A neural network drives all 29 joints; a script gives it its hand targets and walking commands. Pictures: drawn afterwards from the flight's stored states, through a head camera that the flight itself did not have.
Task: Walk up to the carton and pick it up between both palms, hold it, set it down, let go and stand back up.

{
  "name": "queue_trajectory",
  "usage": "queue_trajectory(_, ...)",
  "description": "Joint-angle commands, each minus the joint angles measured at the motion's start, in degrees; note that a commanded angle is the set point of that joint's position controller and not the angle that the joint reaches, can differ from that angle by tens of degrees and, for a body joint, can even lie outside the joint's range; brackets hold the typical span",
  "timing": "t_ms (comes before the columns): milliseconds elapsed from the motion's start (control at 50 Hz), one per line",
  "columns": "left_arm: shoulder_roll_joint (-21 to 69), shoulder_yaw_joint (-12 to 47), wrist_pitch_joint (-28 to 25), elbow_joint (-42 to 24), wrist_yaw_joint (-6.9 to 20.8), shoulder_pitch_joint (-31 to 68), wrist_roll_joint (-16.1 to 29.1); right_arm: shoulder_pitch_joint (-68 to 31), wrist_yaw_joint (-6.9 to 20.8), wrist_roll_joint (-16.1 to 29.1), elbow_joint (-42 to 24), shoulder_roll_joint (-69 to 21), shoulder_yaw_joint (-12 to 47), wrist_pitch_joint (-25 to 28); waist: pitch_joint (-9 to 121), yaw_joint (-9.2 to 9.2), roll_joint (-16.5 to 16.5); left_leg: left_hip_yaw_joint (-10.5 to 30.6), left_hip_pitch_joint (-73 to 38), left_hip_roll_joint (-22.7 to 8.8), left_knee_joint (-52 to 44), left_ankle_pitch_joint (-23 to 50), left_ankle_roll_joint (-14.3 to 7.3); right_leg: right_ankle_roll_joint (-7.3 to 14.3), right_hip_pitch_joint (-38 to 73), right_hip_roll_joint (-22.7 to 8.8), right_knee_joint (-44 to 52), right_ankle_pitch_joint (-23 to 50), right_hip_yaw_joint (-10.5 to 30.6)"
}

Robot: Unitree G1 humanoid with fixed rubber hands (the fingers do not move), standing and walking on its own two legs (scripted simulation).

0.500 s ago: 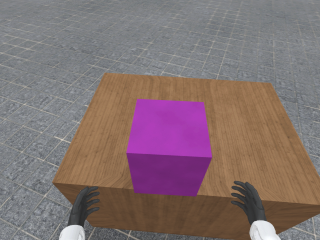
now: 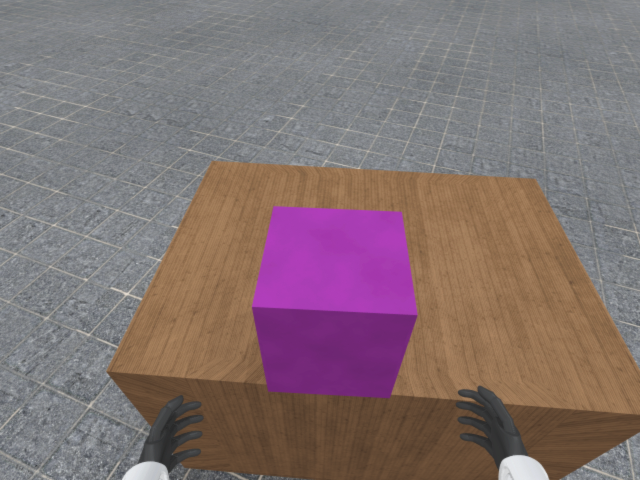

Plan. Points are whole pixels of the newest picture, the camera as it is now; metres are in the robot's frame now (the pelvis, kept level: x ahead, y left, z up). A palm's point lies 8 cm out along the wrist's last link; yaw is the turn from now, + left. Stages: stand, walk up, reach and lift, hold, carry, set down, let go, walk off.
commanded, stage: let go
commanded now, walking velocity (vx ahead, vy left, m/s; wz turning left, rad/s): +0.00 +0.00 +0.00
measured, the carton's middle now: (332, 304) +0.40 -0.01 -0.05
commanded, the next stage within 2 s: stand in 0.48 s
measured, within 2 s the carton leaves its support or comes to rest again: neither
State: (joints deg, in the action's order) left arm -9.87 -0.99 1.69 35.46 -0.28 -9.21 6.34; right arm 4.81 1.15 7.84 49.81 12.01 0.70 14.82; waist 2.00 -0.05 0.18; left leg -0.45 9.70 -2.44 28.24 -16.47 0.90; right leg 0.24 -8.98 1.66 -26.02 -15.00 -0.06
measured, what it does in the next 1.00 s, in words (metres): stands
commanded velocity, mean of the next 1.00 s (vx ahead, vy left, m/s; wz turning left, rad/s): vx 0.00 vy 0.00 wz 0.00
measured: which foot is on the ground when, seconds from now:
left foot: down 0.00-1.00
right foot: down 0.00-1.00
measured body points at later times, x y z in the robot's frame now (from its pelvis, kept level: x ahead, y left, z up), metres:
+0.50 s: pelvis +0.00 +0.00 +0.00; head -0.01 +0.00 +0.45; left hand +0.18 +0.22 -0.09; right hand +0.18 -0.23 -0.09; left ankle -0.01 +0.13 -0.74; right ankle -0.01 -0.11 -0.74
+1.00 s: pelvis +0.00 +0.00 +0.00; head -0.02 +0.00 +0.45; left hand +0.12 +0.28 -0.10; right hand +0.14 -0.27 -0.10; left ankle -0.01 +0.13 -0.74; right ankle -0.01 -0.11 -0.74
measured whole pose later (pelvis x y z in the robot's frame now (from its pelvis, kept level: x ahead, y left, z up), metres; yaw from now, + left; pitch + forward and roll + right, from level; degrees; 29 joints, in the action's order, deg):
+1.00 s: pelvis +0.00 +0.00 +0.00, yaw +0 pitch -3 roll -1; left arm -18.3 -1.0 -0.1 40.0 -0.3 -15.2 4.3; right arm 7.8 -0.6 3.7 48.7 17.5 0.7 2.7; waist 0.0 -0.1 0.2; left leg -0.5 9.2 -2.3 27.9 -16.0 0.9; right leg 0.4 -8.7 1.5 -26.0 -14.7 -0.1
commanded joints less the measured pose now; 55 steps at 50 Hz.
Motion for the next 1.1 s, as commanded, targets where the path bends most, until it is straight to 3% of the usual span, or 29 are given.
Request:
queue_trajectory(0,-5.2,-0.5,3.1,-9.6,0.5,3.4,-8.0,-1.0,-1.0,-7.6,-8.0,2.6,-2.8,-1.2,-5.7,0.7,0.4,-3.4,-5.7,2.8,-8.9,12.4,1.4,0.3,2.2,1.0,8.8,8.4,-1.9)
queue_trajectory(60,-4.3,-0.4,4.5,-10.5,-0.1,3.7,-8.8,-2.4,-0.4,-7.9,-7.7,3.8,-4.0,-1.7,-4.9,0.63,2.4,-3.0,-5.8,2.5,-9.0,10.8,1.9,0.6,2.2,1.4,8.5,6.7,-2.1)
queue_trajectory(160,-6.2,-0.5,4.8,-12.5,0.0,5.2,-7.7,-2.7,-0.7,-8.2,-10.7,2.7,-4.1,-1.8,-4.0,-0.15,0.1,-3.6,-5.2,2.7,-8.6,9.8,1.1,0.2,1.2,0.6,8.2,7.3,-2.0)
queue_trajectory(180,-5.4,-0.4,5.6,-10.5,-0.3,4.9,-8.7,-3.2,-0.3,-8.3,-8.4,3.4,-4.2,-2.3,-5.5,0.07,1.6,-3.3,-4.8,2.5,-8.9,9.9,1.4,0.8,1.5,0.9,8.0,6.6,-2.3)
queue_trajectory(380,-6.9,-1.6,6.0,-13.2,-0.2,4.7,-8.3,-2.3,-0.4,-7.6,-9.1,4.5,-4.5,-1.7,-2.8,-0.57,0.8,-3.2,-6.8,2.8,-7.5,13.8,1.3,0.2,2.0,0.8,7.4,10.8,-2.3)
queue_trajectory(460,-5.9,-1.2,6.7,-10.7,0.3,2.4,-8.3,-1.2,-0.7,-7.5,-8.2,4.7,-4.3,-1.9,-3.6,-0.8,0.1,-3.5,-8.4,3.0,-7.4,15.1,1.4,-0.1,1.2,0.9,8.1,12.0,-2.5)
queue_trajectory(480,-14.2,-5.7,0.7,-4.3,-1.0,-4.1,-8.3,3.4,-2.1,-11.3,-5.6,15.6,-3.1,-7.3,0.3,2.85,0.3,3.7,1.2,-2.3,-3.0,25.4,-2.2,0.6,3.6,-5.7,2.1,17.2,1.9)
queue_trajectory(520,-14.4,-5.1,-2.1,-2.2,-0.3,-3.9,-8.4,3.3,-3.1,-10.9,-6.7,15.2,-4.4,-10.1,-0.4,1.74,1.4,2.8,0.4,-2.1,-3.6,22.1,-2.1,0.6,3.0,-5.8,2.3,18.0,3.4)
queue_trajectory(560,-14.4,-4.5,-2.8,-1.4,-0.4,-2.9,-9.1,1.1,-2.9,-10.7,-7.0,14.4,-4.3,-11.2,-2.1,1.02,-1.4,3.1,-0.5,-2.7,-4.7,15.9,-2.1,0.4,0.8,-5.7,4.1,13.8,3.8)
queue_trajectory(600,-14.8,-4.3,-3.1,-1.1,0.0,-2.0,-9.1,0.5,-2.2,-10.2,-7.4,15.7,-4.6,-11.4,-3.7,0.71,-0.4,3.0,1.1,-2.1,-5.7,10.2,-1.8,0.4,-0.5,-5.1,5.3,10.4,3.8)
queue_trajectory(640,-13.6,-3.4,-3.4,-1.1,0.0,-0.4,-9.0,-0.2,-2.0,-10.1,-7.3,15.4,-4.4,-11.4,-3.7,0.64,-0.3,3.4,1.4,-2.1,-6.7,10.3,-1.9,0.4,-0.8,-5.6,5.2,10.5,3.6)
queue_trajectory(660,-15.3,-3.7,-3.6,-0.4,0.0,-0.5,-9.3,0.6,-2.0,-10.2,-7.0,16.1,-4.8,-11.4,-4.0,-0.31,-0.5,3.4,0.1,-2.7,-6.7,10.5,-2.1,0.6,-1.7,-5.8,5.4,10.2,4.0)
queue_trajectory(680,-15.0,-3.5,-3.5,-0.3,-0.1,-0.5,-9.2,0.3,-2.0,-10.3,-7.4,16.2,-4.8,-11.4,-5.3,0.0,1.7,3.6,1.9,-2.5,-6.2,10.6,-2.0,0.9,-1.1,-5.9,4.9,11.1,4.5)
queue_trajectory(700,-16.2,-3.4,-3.7,0.9,-0.2,-2.9,-9.5,1.0,-1.8,-10.4,-6.7,15.7,-4.3,-11.4,-3.3,-0.05,1.7,3.5,-0.5,-2.6,-6.7,11.8,-1.9,1.0,-0.6,-5.8,5.0,10.7,4.2)
queue_trajectory(720,-17.2,-3.5,-4.1,1.6,0.0,-3.7,-8.9,1.5,-2.0,-10.2,-6.6,17.0,-4.7,-11.4,-3.6,0.55,1.0,3.8,1.3,-3.0,-6.5,11.8,-2.3,0.9,1.0,-6.2,5.6,10.6,4.5)
queue_trajectory(760,-17.8,-3.0,-4.4,2.1,-0.1,-4.5,-8.9,3.6,-1.9,-9.8,-5.7,16.9,-4.3,-11.8,-4.4,-0.21,-0.4,3.7,1.0,-3.0,-6.0,13.5,-1.7,0.5,0.8,-5.9,5.0,13.6,4.1)
queue_trajectory(780,-17.8,-3.1,-4.2,2.8,-0.2,-4.7,-8.9,2.0,-2.1,-10.0,-5.9,17.1,-4.5,-11.8,-4.7,0.3,1.4,3.3,0.9,-2.6,-6.4,13.6,-1.9,0.6,0.3,-6.2,4.9,14.4,4.6)
queue_trajectory(820,-18.2,-3.1,-3.9,2.6,-0.4,-3.1,-9.2,2.0,-1.9,-9.6,-6.1,16.6,-3.9,-12.0,-3.9,-0.28,2.0,3.4,1.2,-2.6,-6.0,14.1,-1.9,0.5,1.5,-6.4,4.8,14.5,4.6)
queue_trajectory(860,-18.2,-3.0,-4.1,3.0,-0.3,-3.9,-8.6,2.7,-1.9,-9.7,-5.5,17.6,-4.2,-12.3,-2.9,-0.29,0.2,3.7,-0.5,-2.8,-6.3,12.9,-1.9,0.6,1.2,-6.4,5.4,13.3,4.5)
queue_trajectory(900,-18.5,-2.8,-4.3,3.8,-0.4,-4.5,-8.6,1.7,-1.8,-9.5,-5.7,18.2,-4.3,-12.3,-4.1,0.34,2.3,4.0,0.3,-3.1,-6.2,14.8,-1.7,0.6,0.3,-6.3,5.5,13.3,4.4)
queue_trajectory(920,-19.1,-2.8,-4.2,3.8,-0.3,-3.8,-8.6,1.7,-1.9,-9.9,-5.5,17.5,-4.3,-12.2,-4.9,-0.05,-0.2,3.8,0.6,-3.2,-6.7,14.1,-1.9,0.5,-0.1,-6.5,5.1,13.0,4.5)
queue_trajectory(940,-18.7,-3.0,-3.9,3.4,-0.3,-3.6,-8.6,0.9,-2.1,-9.5,-6.2,18.4,-4.3,-12.4,-5.7,0.59,3.4,3.4,2.2,-2.9,-6.3,14.0,-1.7,0.4,0.0,-6.5,5.4,13.2,4.5)
queue_trajectory(980,-18.9,-2.8,-4.0,4.6,-0.3,-4.7,-8.6,1.8,-2.1,-9.5,-5.7,18.3,-4.5,-12.3,-5.7,0.37,-1.2,4.2,0.7,-2.9,-7.5,11.7,-1.9,0.3,-0.7,-6.1,5.6,12.7,3.7)
queue_trajectory(1020,-19.0,-2.9,-4.0,4.5,-0.1,-3.9,-8.4,3.2,-2.0,-9.3,-5.0,17.4,-4.2,-11.9,-4.2,-0.63,0.4,4.3,-0.4,-3.1,-7.1,12.7,-1.8,0.0,-0.1,-6.5,5.5,12.2,4.1)
queue_trajectory(1040,-19.4,-3.0,-3.9,4.9,-0.1,-4.9,-8.6,2.5,-2.0,-9.6,-5.0,17.8,-4.4,-12.0,-6.4,-0.02,3.1,4.0,1.0,-3.0,-7.3,12.0,-2.1,0.1,-0.7,-6.4,5.6,11.5,4.7)
queue_trajectory(1060,-19.1,-2.7,-4.0,5.1,-0.1,-3.5,-8.6,3.0,-2.0,-9.6,-5.0,16.9,-3.8,-12.1,-6.3,-0.65,2.6,4.1,0.7,-3.1,-7.4,12.6,-1.8,0.3,-0.2,-6.7,6.0,12.3,4.5)
queue_trajectory(1080,-19.2,-2.8,-4.0,4.8,-0.3,-3.8,-8.3,3.4,-2.0,-9.8,-4.5,18.2,-4.0,-12.4,-5.0,-0.18,2.5,4.1,0.6,-3.1,-7.6,12.4,-1.6,0.6,0.3,-6.8,5.7,11.6,4.5)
